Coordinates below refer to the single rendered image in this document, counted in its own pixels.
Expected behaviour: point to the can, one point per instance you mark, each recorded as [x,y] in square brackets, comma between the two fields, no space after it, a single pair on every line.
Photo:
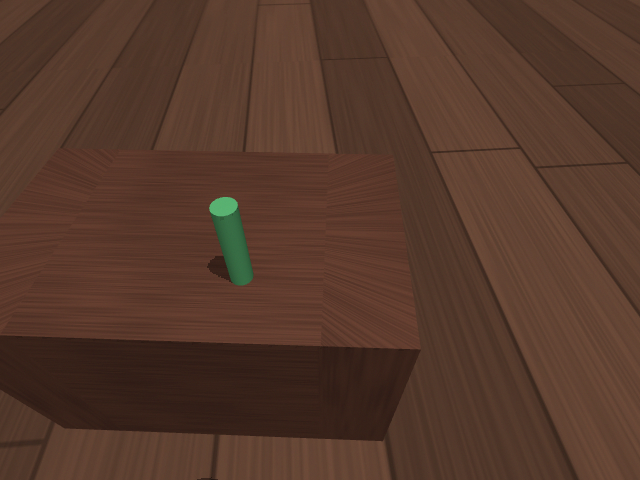
[228,225]

